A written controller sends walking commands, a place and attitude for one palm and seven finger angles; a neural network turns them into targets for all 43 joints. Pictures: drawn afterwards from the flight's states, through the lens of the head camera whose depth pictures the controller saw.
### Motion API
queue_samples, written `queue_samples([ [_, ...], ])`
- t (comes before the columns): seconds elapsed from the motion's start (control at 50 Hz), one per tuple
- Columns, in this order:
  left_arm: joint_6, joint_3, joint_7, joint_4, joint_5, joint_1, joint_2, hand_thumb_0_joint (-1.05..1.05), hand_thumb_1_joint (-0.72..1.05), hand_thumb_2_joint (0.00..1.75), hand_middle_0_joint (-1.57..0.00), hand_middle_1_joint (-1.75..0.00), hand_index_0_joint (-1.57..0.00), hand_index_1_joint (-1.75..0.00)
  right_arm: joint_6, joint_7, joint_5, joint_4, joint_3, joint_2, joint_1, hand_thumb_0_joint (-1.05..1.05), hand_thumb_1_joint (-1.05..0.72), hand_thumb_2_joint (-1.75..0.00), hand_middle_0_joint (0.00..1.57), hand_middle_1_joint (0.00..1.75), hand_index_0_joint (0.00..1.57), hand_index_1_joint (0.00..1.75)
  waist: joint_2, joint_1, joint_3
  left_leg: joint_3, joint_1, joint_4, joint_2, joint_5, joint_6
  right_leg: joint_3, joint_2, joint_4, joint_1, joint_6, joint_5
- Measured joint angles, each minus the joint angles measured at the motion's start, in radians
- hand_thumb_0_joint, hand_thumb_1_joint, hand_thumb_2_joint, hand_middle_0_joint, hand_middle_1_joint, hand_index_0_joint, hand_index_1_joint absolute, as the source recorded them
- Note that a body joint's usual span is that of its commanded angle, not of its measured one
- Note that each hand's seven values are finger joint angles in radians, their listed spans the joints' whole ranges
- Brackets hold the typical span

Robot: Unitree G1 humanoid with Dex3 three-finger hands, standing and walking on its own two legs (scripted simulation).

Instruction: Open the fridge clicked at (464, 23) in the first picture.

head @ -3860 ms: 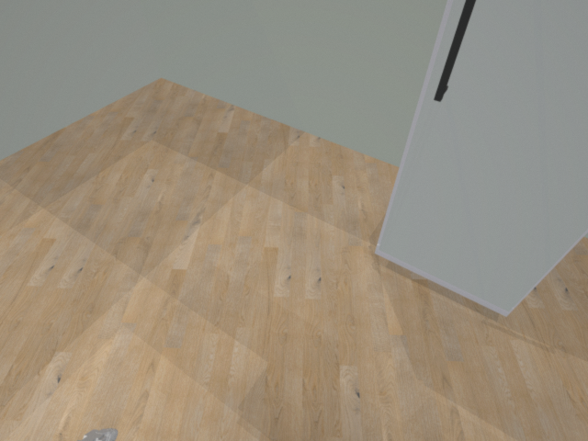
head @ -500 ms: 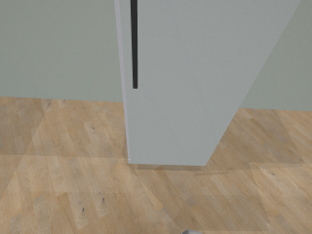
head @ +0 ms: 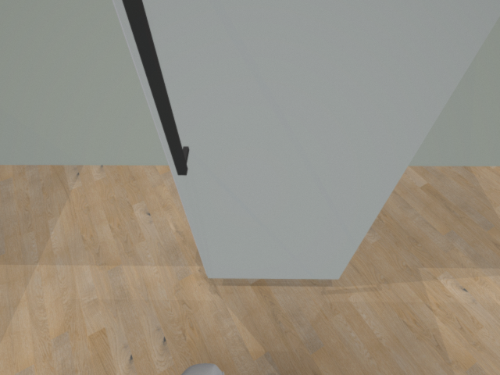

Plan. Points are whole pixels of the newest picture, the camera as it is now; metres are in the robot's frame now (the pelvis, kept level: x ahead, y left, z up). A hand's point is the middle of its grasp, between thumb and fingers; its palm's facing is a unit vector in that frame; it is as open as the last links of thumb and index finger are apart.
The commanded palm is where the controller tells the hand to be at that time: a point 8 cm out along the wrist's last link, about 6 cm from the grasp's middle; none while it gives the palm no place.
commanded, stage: come to a stop and stand still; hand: left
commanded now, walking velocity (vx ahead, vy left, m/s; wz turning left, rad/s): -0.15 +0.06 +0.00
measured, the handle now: (153, 53) +0.47 +0.16 +0.26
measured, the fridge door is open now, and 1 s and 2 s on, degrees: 0 0 0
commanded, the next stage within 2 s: look again from close up in 1.56 s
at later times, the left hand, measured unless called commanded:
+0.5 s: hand out of the picture -0.01 +0.24 -0.17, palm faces +0.02 -0.98 -0.19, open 7.3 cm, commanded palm none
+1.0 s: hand out of the picture -0.06 +0.12 -0.17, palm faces +0.03 -0.99 -0.13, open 7.3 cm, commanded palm none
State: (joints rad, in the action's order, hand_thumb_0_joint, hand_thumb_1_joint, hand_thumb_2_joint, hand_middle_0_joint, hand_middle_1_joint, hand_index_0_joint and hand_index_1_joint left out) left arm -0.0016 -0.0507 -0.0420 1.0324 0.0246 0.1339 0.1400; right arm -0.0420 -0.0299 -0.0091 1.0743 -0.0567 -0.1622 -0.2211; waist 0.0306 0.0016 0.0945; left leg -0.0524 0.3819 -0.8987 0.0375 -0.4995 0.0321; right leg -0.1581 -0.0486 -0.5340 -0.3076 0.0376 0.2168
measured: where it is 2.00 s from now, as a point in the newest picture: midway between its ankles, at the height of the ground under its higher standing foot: outside the picture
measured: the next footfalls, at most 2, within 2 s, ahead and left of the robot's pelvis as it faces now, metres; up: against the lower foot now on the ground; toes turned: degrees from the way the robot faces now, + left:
left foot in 0.16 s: +0.06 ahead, +0.13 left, +0.00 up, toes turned +2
right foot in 0.66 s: -0.04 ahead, -0.12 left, +0.00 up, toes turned -4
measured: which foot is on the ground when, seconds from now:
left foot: up 0.00-0.14, down 0.16-1.00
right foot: down 0.00-0.16, up 0.18-0.64, down 0.66-1.00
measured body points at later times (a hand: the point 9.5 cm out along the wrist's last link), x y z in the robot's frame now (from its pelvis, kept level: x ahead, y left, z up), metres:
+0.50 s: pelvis -0.02 +0.04 +0.02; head +0.00 +0.07 +0.46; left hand -0.01 +0.29 -0.15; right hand +0.03 -0.19 -0.12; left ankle +0.02 +0.13 -0.73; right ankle -0.09 -0.11 -0.67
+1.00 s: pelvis -0.05 -0.02 +0.01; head -0.05 -0.02 +0.45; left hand -0.06 +0.18 -0.16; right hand -0.12 -0.22 -0.16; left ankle +0.02 +0.12 -0.73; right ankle -0.08 -0.12 -0.73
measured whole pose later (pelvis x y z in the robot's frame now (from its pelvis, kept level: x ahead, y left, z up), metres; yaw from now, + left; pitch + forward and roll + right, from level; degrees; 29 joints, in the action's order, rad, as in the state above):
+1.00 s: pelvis -0.05 -0.02 +0.01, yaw -1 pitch -3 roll -1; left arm -0.01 -0.01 -0.03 1.15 0.00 0.31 0.09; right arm -0.03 -0.03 -0.02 1.19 -0.02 -0.10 -0.37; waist 0.01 0.03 0.03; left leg -0.05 0.27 -0.46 0.09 -0.14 0.04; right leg -0.07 0.02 -0.46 -0.11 0.03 0.31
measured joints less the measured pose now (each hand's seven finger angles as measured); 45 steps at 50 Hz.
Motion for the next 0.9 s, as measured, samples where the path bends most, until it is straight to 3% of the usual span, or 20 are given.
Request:
queue_samples([
  [0.08,-0.017,-0.006,0.001,-0.022,0.004,-0.009,0.009,0.0,0.93,0.89,-0.2,-0.3,-0.21,-0.3,-0.007,0.008,-0.003,-0.051,-0.009,-0.018,0.066,0.0,-0.91,-0.9,0.2,0.29,0.19,0.3,-0.02,-0.014,0.012,0.001,0.025,0.039,-0.011,0.037,0.005,0.0,-0.013,-0.001,-0.002,-0.015,-0.005],
  [0.16,-0.034,-0.012,0.004,-0.033,0.0,0.007,0.031,0.0,0.92,0.89,-0.2,-0.3,-0.21,-0.3,0.013,0.013,-0.006,-0.096,-0.007,-0.023,0.09,0.0,-0.91,-0.9,0.2,0.29,0.19,0.3,-0.043,-0.014,0.001,-0.011,-0.058,0.263,-0.001,0.201,-0.006,0.002,-0.027,-0.055,-0.024,-0.043,0.016],
  [0.2,-0.048,-0.016,0.006,-0.032,-0.007,0.014,0.047,0.0,0.92,0.89,-0.2,-0.3,-0.2,-0.3,0.023,0.013,-0.014,-0.106,-0.002,-0.012,0.09,0.0,-0.91,-0.9,0.2,0.29,0.19,0.3,-0.071,-0.017,-0.002,-0.025,-0.06,0.265,-0.017,0.217,-0.051,0.042,-0.028,-0.132,-0.049,-0.052,0.123],
  [0.24,-0.059,-0.02,0.007,-0.027,-0.007,0.027,0.058,0.0,0.92,0.89,-0.2,-0.3,-0.2,-0.3,0.025,0.006,-0.02,-0.11,0.01,0.001,0.085,0.0,-0.91,-0.9,0.2,0.29,0.19,0.3,-0.08,-0.02,-0.012,-0.032,-0.072,0.291,-0.021,0.22,-0.081,0.109,0.005,-0.268,-0.084,-0.054,0.218],
  [0.3,-0.055,-0.023,0.017,-0.013,-0.004,0.054,0.071,0.0,0.92,0.89,-0.2,-0.3,-0.2,-0.3,0.031,-0.003,-0.02,-0.101,0.027,0.02,0.074,0.0,-0.91,-0.9,0.2,0.29,0.2,0.3,-0.082,-0.023,-0.031,-0.036,-0.1,0.377,-0.024,0.264,-0.09,0.161,0.034,-0.411,-0.104,-0.063,0.203],
  [0.36,-0.054,-0.023,0.023,0.007,-0.005,0.094,0.079,0.0,0.91,0.89,-0.2,-0.3,-0.2,-0.3,0.038,-0.01,-0.015,-0.088,0.031,0.035,0.063,0.0,-0.91,-0.9,0.2,0.3,0.2,0.3,-0.079,-0.024,-0.051,-0.047,-0.126,0.451,-0.023,0.306,-0.094,0.177,0.038,-0.441,-0.08,-0.078,0.183],
  [0.54,-0.075,-0.014,0.029,0.048,-0.006,0.131,0.068,0.0,0.91,0.89,-0.19,-0.3,-0.2,-0.3,0.033,-0.009,-0.019,-0.045,0.014,0.009,0.016,0.0,-0.92,-0.9,0.21,0.3,0.2,0.3,-0.048,0.01,-0.056,-0.057,-0.134,0.519,0.004,0.365,-0.083,0.148,0.012,-0.257,0.041,-0.079,0.241],
  [0.6,-0.063,-0.003,0.027,0.051,-0.01,0.12,0.054,0.0,0.91,0.89,-0.19,-0.3,-0.2,-0.3,0.025,-0.002,-0.019,-0.015,0.007,-0.003,-0.011,0.0,-0.91,-0.9,0.21,0.3,0.2,0.3,-0.039,0.021,-0.056,-0.052,-0.12,0.514,0.006,0.377,-0.071,0.133,0.008,-0.112,0.093,-0.064,0.212],
  [0.66,-0.038,0.008,0.022,0.051,-0.011,0.12,0.044,0.0,0.91,0.89,-0.19,-0.3,-0.2,-0.3,0.016,0.003,-0.012,0.015,0.003,-0.006,-0.044,0.0,-0.91,-0.9,0.2,0.3,0.2,0.3,-0.055,0.019,-0.064,-0.063,-0.1,0.482,-0.009,0.374,-0.051,0.126,-0.005,0.091,0.165,-0.045,0.098],
  [0.74,-0.02,0.03,0.014,0.08,-0.014,0.128,-0.001,0.0,0.91,0.89,-0.19,-0.3,-0.2,-0.3,0.001,0.01,-0.011,0.058,0.009,-0.016,-0.085,0.0,-0.91,-0.9,0.2,0.3,0.2,0.3,-0.007,0.029,-0.076,-0.034,-0.101,0.45,0.01,0.317,-0.028,0.107,0.018,0.093,0.18,-0.043,0.066],
  [0.9,-0.016,0.042,0.008,0.109,-0.024,0.161,-0.032,0.0,0.92,0.89,-0.2,-0.3,-0.2,-0.3,0.012,0.009,-0.012,0.101,0.035,0.035,-0.142,0.0,-0.91,-0.9,0.2,0.29,0.2,0.3,-0.009,0.035,-0.074,-0.003,-0.114,0.443,0.044,0.365,0.001,0.092,0.06,0.078,0.196,-0.016,0.083],
])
